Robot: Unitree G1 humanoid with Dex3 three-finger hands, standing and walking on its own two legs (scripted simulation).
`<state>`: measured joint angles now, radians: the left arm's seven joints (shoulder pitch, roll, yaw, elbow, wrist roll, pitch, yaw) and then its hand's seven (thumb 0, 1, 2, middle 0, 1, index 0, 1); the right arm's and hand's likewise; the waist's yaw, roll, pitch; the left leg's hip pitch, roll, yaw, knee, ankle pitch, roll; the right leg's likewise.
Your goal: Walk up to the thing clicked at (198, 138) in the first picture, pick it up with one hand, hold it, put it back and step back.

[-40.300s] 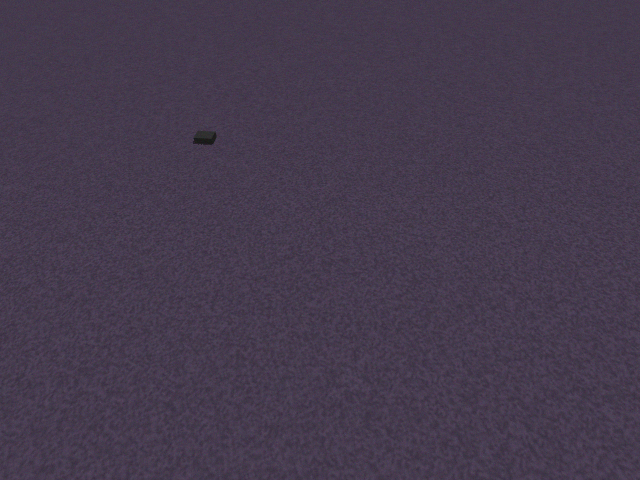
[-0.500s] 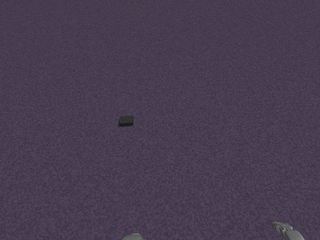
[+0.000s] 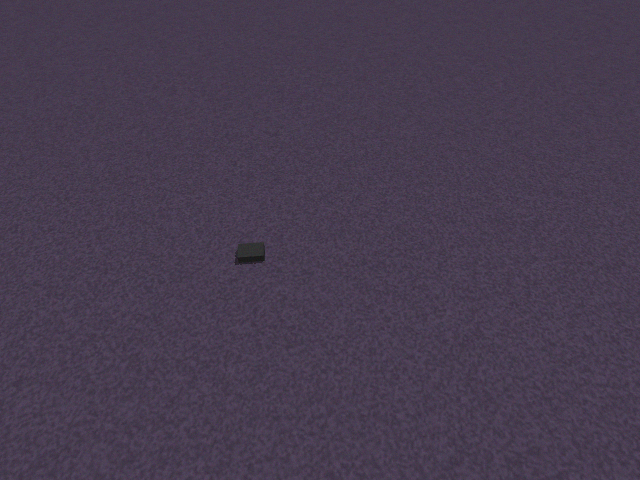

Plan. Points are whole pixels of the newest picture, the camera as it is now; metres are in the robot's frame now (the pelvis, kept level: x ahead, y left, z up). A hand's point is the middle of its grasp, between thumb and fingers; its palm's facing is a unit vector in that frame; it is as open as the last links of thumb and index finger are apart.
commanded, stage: step back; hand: left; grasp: from above
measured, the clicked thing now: (251, 252) +1.06 +0.27 -0.75
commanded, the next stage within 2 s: stand in 0.44 s
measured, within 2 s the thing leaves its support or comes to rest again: neither
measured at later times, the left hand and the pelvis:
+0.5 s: hand out of the picture +0.14 +0.27 -0.15, palm faces +0.03 -0.94 -0.34, open 7.3 cm; pelvis +0.05 +0.01 +0.01, yaw +1 degrees
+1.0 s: hand out of the picture +0.11 +0.26 -0.14, palm faces +0.00 -0.94 -0.34, open 7.3 cm; pelvis +0.04 +0.00 +0.02, yaw +1 degrees
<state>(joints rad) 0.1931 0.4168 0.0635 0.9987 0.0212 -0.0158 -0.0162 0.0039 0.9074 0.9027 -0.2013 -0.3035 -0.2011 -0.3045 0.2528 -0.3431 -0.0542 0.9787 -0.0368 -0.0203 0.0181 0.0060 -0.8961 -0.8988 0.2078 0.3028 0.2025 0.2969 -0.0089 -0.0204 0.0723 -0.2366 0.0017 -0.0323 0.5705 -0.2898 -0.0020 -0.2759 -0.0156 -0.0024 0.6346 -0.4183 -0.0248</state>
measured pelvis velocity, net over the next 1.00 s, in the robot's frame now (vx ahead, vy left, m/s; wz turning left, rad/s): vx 0.04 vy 0.00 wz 0.02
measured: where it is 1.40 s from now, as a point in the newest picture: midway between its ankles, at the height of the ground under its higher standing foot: outside the picture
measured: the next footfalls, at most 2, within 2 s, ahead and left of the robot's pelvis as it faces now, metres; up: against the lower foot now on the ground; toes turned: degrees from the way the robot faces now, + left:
none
